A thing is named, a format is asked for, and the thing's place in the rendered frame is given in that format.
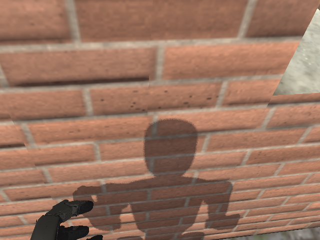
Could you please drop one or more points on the left robot hand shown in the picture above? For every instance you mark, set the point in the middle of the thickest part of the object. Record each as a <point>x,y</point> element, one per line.
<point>48,226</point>

